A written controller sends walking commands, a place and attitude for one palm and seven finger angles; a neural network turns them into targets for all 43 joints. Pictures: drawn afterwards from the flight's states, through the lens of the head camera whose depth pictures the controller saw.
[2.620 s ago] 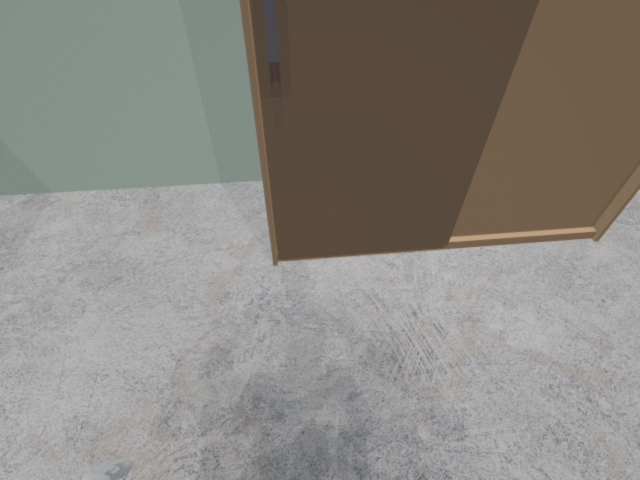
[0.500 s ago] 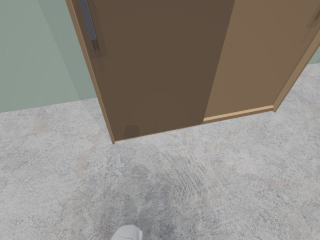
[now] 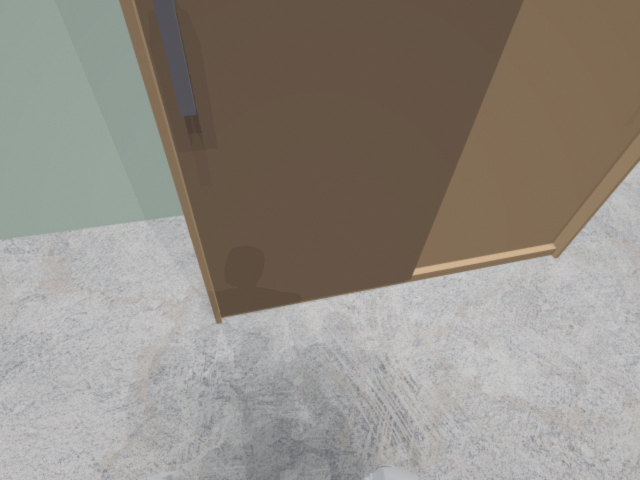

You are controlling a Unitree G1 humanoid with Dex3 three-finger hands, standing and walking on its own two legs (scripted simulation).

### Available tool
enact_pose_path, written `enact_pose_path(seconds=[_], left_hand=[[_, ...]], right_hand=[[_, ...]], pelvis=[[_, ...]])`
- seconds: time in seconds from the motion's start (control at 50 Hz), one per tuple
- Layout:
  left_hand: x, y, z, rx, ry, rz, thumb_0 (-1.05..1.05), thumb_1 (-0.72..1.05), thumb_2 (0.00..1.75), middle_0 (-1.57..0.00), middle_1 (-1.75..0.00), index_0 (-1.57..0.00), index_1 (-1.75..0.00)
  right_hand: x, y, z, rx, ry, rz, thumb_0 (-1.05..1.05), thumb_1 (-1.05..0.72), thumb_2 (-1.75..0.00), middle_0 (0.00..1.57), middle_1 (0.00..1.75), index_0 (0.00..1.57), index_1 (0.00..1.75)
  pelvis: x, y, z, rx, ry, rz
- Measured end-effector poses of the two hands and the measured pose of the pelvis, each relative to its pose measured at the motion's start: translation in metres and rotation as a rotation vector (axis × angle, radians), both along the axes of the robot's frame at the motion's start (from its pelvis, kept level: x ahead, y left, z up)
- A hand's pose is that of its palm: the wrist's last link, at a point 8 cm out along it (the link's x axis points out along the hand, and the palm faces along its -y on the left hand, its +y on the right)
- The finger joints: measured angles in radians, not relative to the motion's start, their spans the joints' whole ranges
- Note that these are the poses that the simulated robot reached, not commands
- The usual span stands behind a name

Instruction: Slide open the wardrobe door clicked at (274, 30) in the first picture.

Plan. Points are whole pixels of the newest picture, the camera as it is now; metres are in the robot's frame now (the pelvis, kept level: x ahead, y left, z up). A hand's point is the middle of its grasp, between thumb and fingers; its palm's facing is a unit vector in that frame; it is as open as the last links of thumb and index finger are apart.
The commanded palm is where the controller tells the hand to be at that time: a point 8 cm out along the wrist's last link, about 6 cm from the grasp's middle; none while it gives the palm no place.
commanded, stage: turn to face it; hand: left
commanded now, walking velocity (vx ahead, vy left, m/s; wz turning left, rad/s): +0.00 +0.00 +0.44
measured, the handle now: (174, 44) +0.71 +0.28 +0.19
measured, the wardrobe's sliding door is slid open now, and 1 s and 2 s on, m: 0.00 0.00 0.00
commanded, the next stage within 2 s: take the last steps up to it in 0.36 s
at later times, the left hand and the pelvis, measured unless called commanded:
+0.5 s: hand out of the picture +0.02 +0.16 -0.16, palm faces +0.27 -0.93 -0.24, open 7.4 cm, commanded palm none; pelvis +0.02 -0.04 +0.01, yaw +13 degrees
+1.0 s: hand out of the picture +0.07 +0.22 -0.17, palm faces +0.29 -0.94 -0.16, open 7.4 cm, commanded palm none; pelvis +0.09 +0.03 +0.01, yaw +15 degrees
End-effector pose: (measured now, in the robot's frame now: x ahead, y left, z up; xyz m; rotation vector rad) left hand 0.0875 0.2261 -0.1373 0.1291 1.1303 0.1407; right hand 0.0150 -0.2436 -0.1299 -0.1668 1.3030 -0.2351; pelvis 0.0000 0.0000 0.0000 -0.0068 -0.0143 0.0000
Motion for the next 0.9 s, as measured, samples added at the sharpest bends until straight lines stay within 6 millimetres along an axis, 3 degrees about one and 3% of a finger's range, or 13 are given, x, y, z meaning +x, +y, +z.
enact_pose_path(seconds=[0.12,0.26,0.4,0.5,0.64,0.7,0.78,0.9], left_hand=[[0.025,-0.008,0.009,0.011,-0.02,0.004,0.0,0.91,0.9,-0.19,-0.29,-0.2,-0.3],[0.015,-0.022,0.013,0.054,-0.011,0.066,0.0,0.91,0.9,-0.2,-0.29,-0.2,-0.3],[-0.039,-0.028,0.018,0.066,0.054,0.18,0.0,0.91,0.9,-0.2,-0.29,-0.2,-0.3],[-0.084,-0.026,0.012,0.05,0.126,0.255,0.0,0.91,0.9,-0.2,-0.29,-0.2,-0.3],[-0.157,-0.015,-0.008,-0.026,0.262,0.359,0.0,0.9,0.9,-0.2,-0.29,-0.2,-0.3],[-0.178,-0.005,-0.019,-0.057,0.335,0.379,0.0,0.91,0.9,-0.2,-0.29,-0.2,-0.3],[-0.17,0.008,-0.014,-0.075,0.366,0.356,0.01,0.91,0.9,-0.19,-0.29,-0.2,-0.3],[-0.107,0.03,-0.007,-0.066,0.261,0.33,0.01,0.91,0.9,-0.19,-0.29,-0.2,-0.3]], right_hand=[[-0.002,-0.003,-0.006,0.031,0.048,-0.003,0.0,-0.92,-0.9,0.2,0.3,0.21,0.3],[0.015,-0.017,-0.022,0.081,0.068,0.038,0.0,-0.9,-0.9,0.2,0.3,0.21,0.3],[0.063,-0.032,-0.014,0.07,0.042,0.147,0.0,-0.9,-0.9,0.2,0.3,0.2,0.3],[0.1,-0.029,-0.007,0.038,0.009,0.234,0.0,-0.91,-0.9,0.2,0.3,0.2,0.3],[0.151,0.015,0.006,0.006,-0.088,0.374,0.0,-0.91,-0.9,0.19,0.3,0.2,0.3],[0.161,0.038,0.009,0.002,-0.141,0.394,0.0,-0.91,-0.9,0.19,0.3,0.2,0.3],[0.148,0.057,0.016,0.015,-0.135,0.364,0.0,-0.9,-0.9,0.2,0.3,0.2,0.3],[0.11,0.051,0.012,0.0,0.011,0.294,0.0,-0.93,-0.9,0.2,0.3,0.21,0.3]], pelvis=[[0.012,-0.008,0.001,0.001,0.013,0.047],[0.02,-0.03,-0.004,0.004,0.023,0.101],[0.021,-0.041,0.004,0.015,0.006,0.186],[0.019,-0.036,0.005,0.02,0.006,0.23],[0.02,-0.007,-0.001,-0.002,0.016,0.27],[0.025,0.007,-0.006,-0.002,0.008,0.264],[0.04,0.02,0.003,-0.012,-0.009,0.26],[0.064,0.032,0.009,-0.004,-0.018,0.266]])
